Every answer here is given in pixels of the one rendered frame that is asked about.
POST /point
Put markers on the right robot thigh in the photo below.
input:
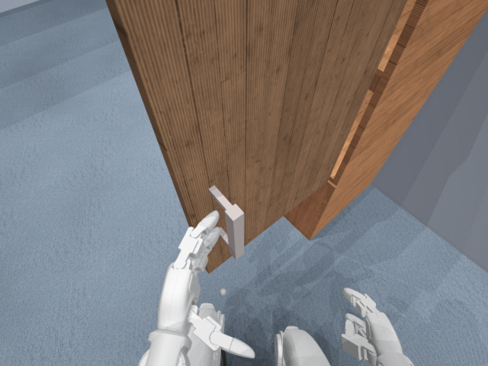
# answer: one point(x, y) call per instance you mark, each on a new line
point(295, 347)

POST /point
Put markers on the robot thigh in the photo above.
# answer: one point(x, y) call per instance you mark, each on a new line
point(200, 354)
point(295, 347)

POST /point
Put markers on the left robot hand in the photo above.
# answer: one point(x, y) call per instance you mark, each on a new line
point(176, 312)

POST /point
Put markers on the robot left forearm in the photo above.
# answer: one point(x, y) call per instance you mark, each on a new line
point(168, 348)

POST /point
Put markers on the handle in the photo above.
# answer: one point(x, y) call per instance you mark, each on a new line
point(234, 224)

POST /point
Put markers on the left robot thigh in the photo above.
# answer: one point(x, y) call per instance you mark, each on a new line
point(200, 354)

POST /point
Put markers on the cupboard door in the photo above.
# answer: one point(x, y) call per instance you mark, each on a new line
point(256, 97)

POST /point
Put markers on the right robot hand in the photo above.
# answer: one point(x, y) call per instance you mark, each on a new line
point(372, 338)

